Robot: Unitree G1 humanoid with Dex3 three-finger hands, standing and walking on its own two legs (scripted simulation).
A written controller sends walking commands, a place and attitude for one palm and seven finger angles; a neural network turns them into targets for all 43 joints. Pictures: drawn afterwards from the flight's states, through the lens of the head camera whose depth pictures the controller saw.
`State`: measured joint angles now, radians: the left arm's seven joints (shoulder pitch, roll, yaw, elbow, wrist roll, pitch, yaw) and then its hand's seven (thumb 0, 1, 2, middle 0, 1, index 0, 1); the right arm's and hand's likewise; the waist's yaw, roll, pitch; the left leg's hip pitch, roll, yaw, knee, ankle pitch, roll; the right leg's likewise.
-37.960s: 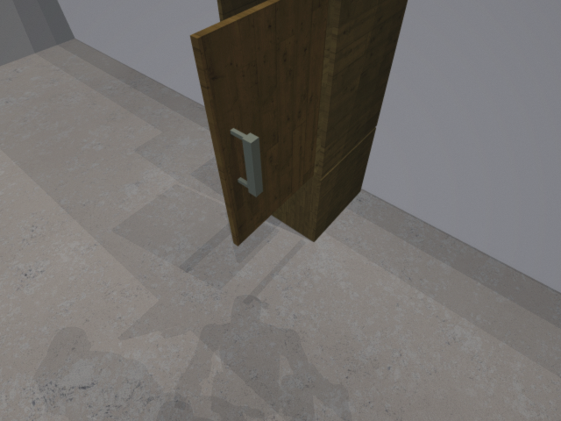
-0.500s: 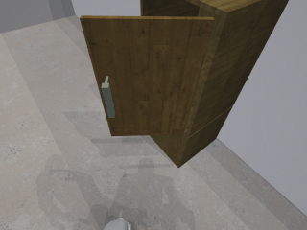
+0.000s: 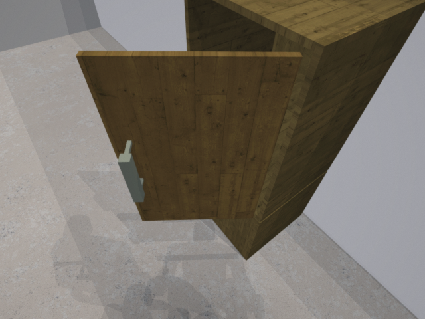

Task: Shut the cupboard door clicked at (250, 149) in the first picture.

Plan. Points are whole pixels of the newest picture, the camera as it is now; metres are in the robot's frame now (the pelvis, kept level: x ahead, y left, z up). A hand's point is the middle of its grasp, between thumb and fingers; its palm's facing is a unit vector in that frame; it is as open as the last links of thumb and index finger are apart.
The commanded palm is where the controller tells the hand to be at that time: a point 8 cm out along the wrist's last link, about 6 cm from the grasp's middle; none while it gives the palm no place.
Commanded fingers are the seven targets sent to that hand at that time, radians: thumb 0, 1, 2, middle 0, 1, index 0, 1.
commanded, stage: come to a stop and stand still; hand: left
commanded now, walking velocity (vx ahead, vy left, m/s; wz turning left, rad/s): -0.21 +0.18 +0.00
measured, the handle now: (134, 172) +0.43 +0.22 -0.03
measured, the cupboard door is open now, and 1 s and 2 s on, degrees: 55 55 55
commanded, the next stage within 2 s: look again from close up in 1.32 s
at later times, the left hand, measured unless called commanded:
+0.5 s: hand out of the picture +0.01 +0.25 -0.18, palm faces +0.09 -0.98 -0.20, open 7.4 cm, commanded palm none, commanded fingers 0.00 0.90 0.90 -0.20 -0.30 -0.20 -0.30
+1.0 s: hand out of the picture -0.07 +0.22 -0.17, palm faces +0.00 -0.98 -0.18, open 7.3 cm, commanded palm none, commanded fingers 0.00 0.90 0.90 -0.20 -0.30 -0.20 -0.30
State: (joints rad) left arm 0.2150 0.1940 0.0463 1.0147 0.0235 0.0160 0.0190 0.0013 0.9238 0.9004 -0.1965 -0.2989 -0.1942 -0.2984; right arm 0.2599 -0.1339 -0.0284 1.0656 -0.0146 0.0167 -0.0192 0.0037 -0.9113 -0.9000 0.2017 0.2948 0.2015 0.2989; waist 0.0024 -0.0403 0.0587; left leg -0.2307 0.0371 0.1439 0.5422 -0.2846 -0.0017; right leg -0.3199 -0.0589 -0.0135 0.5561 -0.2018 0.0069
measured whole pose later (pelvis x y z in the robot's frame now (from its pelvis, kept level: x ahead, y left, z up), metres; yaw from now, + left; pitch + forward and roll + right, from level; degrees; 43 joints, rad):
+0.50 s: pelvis -0.03 +0.05 +0.01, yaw +1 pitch -1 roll -1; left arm 0.20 0.24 0.06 1.01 0.02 0.09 0.03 0.00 0.91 0.90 -0.20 -0.30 -0.20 -0.30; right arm 0.18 -0.17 -0.02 0.98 -0.03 0.03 -0.02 0.00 -0.91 -0.90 0.20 0.29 0.20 0.30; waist 0.03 -0.07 0.06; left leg -0.20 -0.01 0.05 0.51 -0.30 0.05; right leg -0.39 -0.02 0.04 0.80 -0.41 0.01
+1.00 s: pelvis -0.08 +0.05 +0.01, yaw -1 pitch -3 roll +0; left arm 0.27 0.15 0.00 1.11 0.01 0.02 0.04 0.01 0.92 0.90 -0.20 -0.30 -0.20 -0.30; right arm 0.29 -0.15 -0.01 1.15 -0.01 0.01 -0.02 0.00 -0.91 -0.90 0.20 0.29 0.20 0.30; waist -0.02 -0.02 0.04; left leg -0.18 -0.03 0.09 0.37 -0.15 0.05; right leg -0.07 0.01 0.01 0.39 -0.27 -0.01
